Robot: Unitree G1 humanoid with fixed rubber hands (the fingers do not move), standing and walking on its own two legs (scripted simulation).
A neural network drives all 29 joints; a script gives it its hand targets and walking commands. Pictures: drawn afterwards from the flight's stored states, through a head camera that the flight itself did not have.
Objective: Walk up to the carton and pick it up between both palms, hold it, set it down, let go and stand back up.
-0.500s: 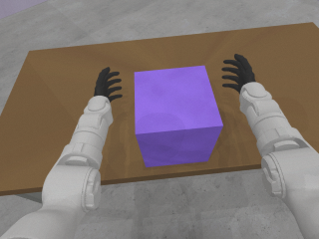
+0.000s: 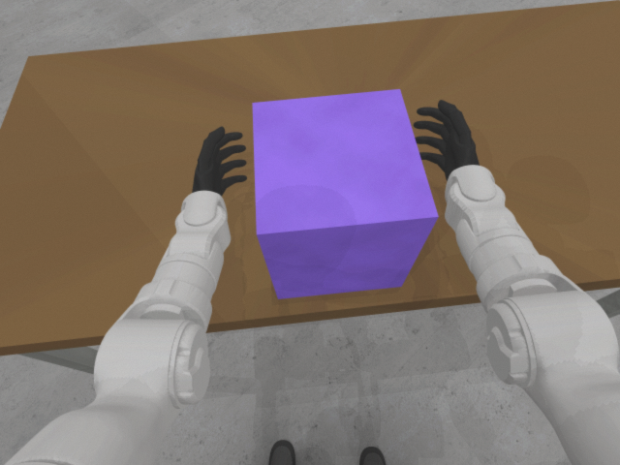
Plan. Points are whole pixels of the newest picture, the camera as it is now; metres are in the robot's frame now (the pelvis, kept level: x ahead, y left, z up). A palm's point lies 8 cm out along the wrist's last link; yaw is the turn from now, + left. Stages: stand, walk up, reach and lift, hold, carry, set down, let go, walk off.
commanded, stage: reach and lift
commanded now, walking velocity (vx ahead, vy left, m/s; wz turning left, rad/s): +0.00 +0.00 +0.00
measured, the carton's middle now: (333, 203) +0.45 +0.00 +0.01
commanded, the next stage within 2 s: none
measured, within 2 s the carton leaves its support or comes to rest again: leaves its support in 1.70 s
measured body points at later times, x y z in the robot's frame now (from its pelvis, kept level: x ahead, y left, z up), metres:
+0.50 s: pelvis +0.01 +0.00 +0.00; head +0.13 +0.01 +0.43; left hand +0.47 +0.16 +0.03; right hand +0.49 -0.14 +0.05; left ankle +0.00 +0.13 -0.74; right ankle -0.01 -0.12 -0.74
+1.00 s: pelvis +0.03 +0.00 +0.00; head +0.13 +0.01 +0.44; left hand +0.47 +0.15 +0.03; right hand +0.48 -0.14 +0.05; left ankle +0.00 +0.13 -0.74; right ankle -0.01 -0.12 -0.74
